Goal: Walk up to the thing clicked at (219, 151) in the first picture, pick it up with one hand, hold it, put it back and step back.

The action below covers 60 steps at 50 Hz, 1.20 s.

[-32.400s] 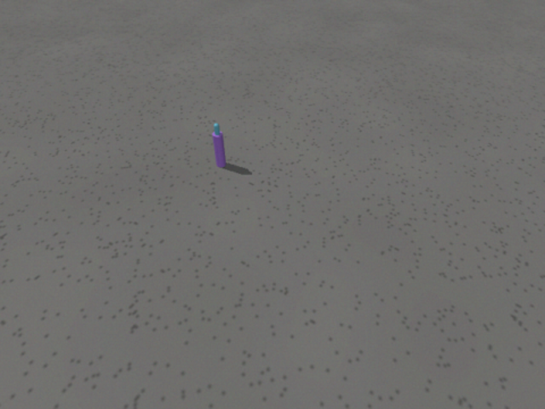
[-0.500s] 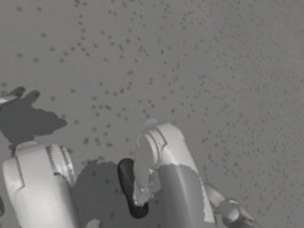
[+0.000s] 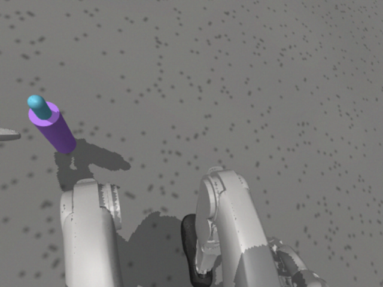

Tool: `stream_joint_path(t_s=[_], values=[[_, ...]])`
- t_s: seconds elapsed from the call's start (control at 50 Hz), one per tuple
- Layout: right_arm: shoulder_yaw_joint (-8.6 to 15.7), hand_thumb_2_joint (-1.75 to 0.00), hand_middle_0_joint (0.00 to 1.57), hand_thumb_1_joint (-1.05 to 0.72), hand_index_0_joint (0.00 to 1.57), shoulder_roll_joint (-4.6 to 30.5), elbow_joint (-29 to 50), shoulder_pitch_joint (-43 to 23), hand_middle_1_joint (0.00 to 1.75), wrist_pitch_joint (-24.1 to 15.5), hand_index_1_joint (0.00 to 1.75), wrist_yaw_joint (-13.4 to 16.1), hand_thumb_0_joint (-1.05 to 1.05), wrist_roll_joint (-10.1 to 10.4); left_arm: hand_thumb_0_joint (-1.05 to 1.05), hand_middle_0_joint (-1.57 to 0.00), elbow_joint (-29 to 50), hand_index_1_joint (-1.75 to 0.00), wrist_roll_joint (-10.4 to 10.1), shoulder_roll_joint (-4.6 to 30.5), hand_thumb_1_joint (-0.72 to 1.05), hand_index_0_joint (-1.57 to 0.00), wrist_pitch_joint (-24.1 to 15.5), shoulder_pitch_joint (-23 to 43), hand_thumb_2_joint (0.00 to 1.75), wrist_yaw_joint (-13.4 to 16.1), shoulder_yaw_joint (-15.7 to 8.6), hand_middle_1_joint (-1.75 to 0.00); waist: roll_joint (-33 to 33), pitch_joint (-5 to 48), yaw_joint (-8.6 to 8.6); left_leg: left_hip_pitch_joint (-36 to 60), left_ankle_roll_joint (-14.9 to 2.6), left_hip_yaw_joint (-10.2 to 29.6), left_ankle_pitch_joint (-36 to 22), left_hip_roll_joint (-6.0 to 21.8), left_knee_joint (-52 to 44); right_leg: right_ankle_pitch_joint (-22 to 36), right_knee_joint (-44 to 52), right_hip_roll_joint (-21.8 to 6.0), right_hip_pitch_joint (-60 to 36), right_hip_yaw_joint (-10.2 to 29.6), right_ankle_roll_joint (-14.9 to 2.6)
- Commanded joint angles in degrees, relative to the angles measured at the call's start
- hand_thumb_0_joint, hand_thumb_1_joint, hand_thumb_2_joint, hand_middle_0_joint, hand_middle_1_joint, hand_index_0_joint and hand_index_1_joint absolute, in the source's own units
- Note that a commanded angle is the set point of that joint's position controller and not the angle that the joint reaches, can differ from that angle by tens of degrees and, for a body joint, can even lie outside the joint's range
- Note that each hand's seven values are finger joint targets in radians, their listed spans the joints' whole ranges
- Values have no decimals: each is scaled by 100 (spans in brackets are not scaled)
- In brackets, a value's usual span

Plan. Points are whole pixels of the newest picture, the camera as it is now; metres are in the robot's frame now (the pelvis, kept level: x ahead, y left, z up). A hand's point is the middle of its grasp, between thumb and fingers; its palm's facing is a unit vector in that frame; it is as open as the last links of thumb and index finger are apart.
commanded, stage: home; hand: left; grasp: from the side
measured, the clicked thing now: (53, 127) +0.46 +0.27 -0.19
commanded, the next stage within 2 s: none
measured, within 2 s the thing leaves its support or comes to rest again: neither
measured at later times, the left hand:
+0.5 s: hand out of the picture +0.31 +0.33 +0.10, palm faces +0.26 -0.86 -0.44, open 17.0 cm
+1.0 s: hand out of the picture +0.24 +0.24 +0.29, palm faces +0.29 -0.90 -0.33, open 17.3 cm
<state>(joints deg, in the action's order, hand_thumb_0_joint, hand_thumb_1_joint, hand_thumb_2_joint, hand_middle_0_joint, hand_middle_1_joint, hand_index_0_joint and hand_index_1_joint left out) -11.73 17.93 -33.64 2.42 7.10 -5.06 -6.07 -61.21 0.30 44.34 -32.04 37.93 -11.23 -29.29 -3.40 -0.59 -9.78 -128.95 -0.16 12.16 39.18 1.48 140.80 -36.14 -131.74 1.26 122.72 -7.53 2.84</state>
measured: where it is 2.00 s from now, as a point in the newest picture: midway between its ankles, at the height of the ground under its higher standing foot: (154, 277)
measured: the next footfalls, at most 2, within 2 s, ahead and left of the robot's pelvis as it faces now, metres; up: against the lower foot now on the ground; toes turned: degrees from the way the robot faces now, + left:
none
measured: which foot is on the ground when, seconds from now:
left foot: down 0.00-1.00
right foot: down 0.00-1.00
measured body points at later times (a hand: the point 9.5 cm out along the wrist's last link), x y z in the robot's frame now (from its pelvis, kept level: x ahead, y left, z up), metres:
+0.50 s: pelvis +0.02 -0.01 +0.19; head +0.19 +0.05 +0.60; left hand +0.29 +0.37 +0.13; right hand +0.22 -0.24 +0.07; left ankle +0.08 +0.12 -0.29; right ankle +0.12 -0.13 -0.29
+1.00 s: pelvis +0.08 +0.00 +0.37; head +0.12 +0.02 +0.82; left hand +0.22 +0.28 +0.32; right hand +0.27 -0.22 +0.29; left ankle +0.08 +0.12 -0.29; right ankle +0.12 -0.13 -0.29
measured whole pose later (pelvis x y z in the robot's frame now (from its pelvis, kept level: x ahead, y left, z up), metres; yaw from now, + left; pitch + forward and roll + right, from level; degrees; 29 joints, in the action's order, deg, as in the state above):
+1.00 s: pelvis +0.08 +0.00 +0.37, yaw +11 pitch +13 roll -3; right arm -1.7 12.3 -28.8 16.1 -1.1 9.0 3.0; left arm -9.5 -1.1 14.1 12.9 -18.7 10.2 -1.8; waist 1.8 9.4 -2.9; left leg -47.3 0.8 2.4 29.1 2.7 63.1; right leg -27.8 -59.3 -0.4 44.7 -2.9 0.9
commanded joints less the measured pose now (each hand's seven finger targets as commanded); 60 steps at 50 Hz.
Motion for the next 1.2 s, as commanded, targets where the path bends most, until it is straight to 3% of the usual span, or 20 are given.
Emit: stream_joint_path(t_s=[0.0,0.04,0.08,0.18,0.24,0.26,0.32,0.38,0.44,0.46,0.5,0.54,0.56,0.66,0.8,0.82,0.84,0.92,1.04,1.18], values=[[898,-90,20,-88,20,1440,237,833,30,155,30,173,0,278,0,-6,1862,-6,232,2341,-47,-6,360,1307,8,335,-739,-6,2735,4491,536,3545,57,-524,-442,56,-2715,423,1315,160,-1596,-130,-517],[1012,-90,20,-89,20,1363,222,981,30,202,30,249,0,340,0,-9,2244,-10,333,2297,-43,-9,657,1401,14,466,-612,-10,2580,4550,369,3582,1,-654,-668,26,-2695,605,1516,148,-1728,-21,-522],[1123,-90,20,-89,20,1248,230,1028,30,226,30,321,0,420,0,-8,2194,-8,376,2160,-46,-7,961,1024,11,613,-647,-8,2208,4566,433,3592,-45,-740,-858,6,-2760,749,1779,152,-1938,75,-512],[1388,-90,20,-89,20,1061,320,1121,30,184,30,403,0,543,0,-7,2047,-7,392,690,-49,-7,1714,52,10,842,164,-7,1504,4106,347,3687,-126,-807,-526,-6,-3315,431,2612,126,-2144,175,-489],[1499,-90,20,-89,20,1042,485,1065,30,123,30,424,0,653,0,-7,2501,-7,341,333,-51,-7,2092,-624,9,987,405,-7,1370,4177,486,4114,-116,-770,-391,14,-3811,262,3045,84,-2437,212,-486],[1487,-90,20,-89,20,974,589,996,30,96,30,429,0,686,0,-8,3074,-8,291,85,-50,-7,2165,-538,10,1013,663,-8,1285,4234,517,4271,-113,-728,-260,27,-4012,163,3218,82,-2612,219,-482],[1575,-90,20,-89,20,939,827,934,30,39,30,530,0,827,0,-7,4287,-7,233,474,-46,-7,2454,-1245,11,1239,398,-7,1334,4747,820,5036,-104,-740,-290,42,-4646,201,3772,42,-3544,346,-453],[1591,-90,20,-89,20,844,949,869,30,-25,30,706,0,934,0,-6,4859,-7,199,474,-46,-6,2766,-1924,11,1481,308,-7,1178,4425,830,5519,-98,-694,-194,67,-5266,142,4265,25,-4068,448,-434],[1517,-90,20,-89,20,653,911,825,30,-143,30,881,0,943,0,-6,4932,-6,207,313,-48,-6,2975,-2150,9,1701,320,-6,1162,4029,797,5815,-105,-747,-550,42,-5660,445,4695,11,-4621,528,-428],[1495,-90,20,-89,20,587,931,811,30,-185,30,933,0,944,0,-6,4934,-6,199,168,-50,-5,3026,-2317,8,1754,404,-6,1158,4008,801,5962,-108,-782,-684,28,-5756,561,4826,12,-4813,553,-429],[1460,-90,20,-89,20,463,924,825,30,-293,30,1021,0,919,0,-5,4784,-5,184,-465,-56,-5,3140,-2735,5,1812,842,-5,1281,3794,759,6359,-88,-869,-1091,22,-5967,899,5102,9,-5001,585,-461],[1447,-90,20,-89,20,437,872,938,30,-428,30,1092,0,887,0,-5,4734,-5,147,-762,-56,-5,3230,-2960,5,1882,1018,-5,1329,3604,756,6766,-55,-878,-1434,26,-6241,1151,5392,-11,-5278,567,-475],[1441,-90,20,-89,20,393,894,983,30,-495,30,1119,0,875,0,-5,4786,-5,146,-984,-55,-5,3289,-3108,5,1903,1239,-5,1405,3531,706,6947,-52,-948,-1573,14,-6361,1263,5598,-14,-5517,567,-478],[1413,-90,20,-89,20,330,905,1131,30,-762,30,1204,0,870,0,-5,4680,-5,67,-1529,-55,-5,3592,-3729,6,2026,1630,-5,928,2957,623,7455,-55,-991,-1691,1,-7107,1478,6542,-57,-6599,581,-421],[1375,-90,20,-89,20,248,1046,1144,30,-999,30,1318,0,874,0,-5,5279,-5,-20,-1983,-54,-5,3957,-4438,6,2149,2104,-5,841,2460,672,8542,13,-1005,-2241,-7,-8120,1941,7430,-52,-7764,499,-386],[1376,-90,20,-89,20,236,1079,1179,30,-1021,30,1357,0,875,0,-5,5494,-6,-19,-1829,-53,-5,4003,-4636,7,2184,1996,-5,936,2449,776,8678,5,-1025,-2301,-29,-8257,2014,7587,-68,-7986,528,-383],[1369,-90,20,-89,20,231,1126,1175,30,-1036,30,1381,0,874,0,-5,5653,-6,-28,-1895,-51,-5,4056,-4751,8,2191,2076,-6,906,2429,750,8845,1,-1068,-2380,-38,-8357,2095,7713,-67,-8167,531,-372],[1320,-90,20,-89,20,131,1286,1123,30,-1111,30,1476,0,869,0,-5,6233,-6,-87,-2263,-51,-5,4287,-5443,8,2218,2419,-6,776,1996,761,9118,-14,-1127,-2279,-74,-8807,2077,8185,-42,-8648,487,-332],[1270,-90,20,-90,20,64,1514,1023,30,-1262,30,1557,0,832,0,-5,7021,-5,-120,-2567,-54,-5,4480,-6232,6,2182,2710,-5,590,1266,798,9316,-10,-1085,-2029,-45,-9301,1760,8537,35,-8788,342,-330],[1301,-90,20,-89,20,87,1597,1024,30,-1428,30,1564,0,755,0,-5,7257,-5,-95,-2655,-55,-5,4450,-6465,6,2052,2721,-5,312,1002,768,9465,-33,-1147,-2112,-60,-9400,1824,8731,-1,-8935,379,-291]])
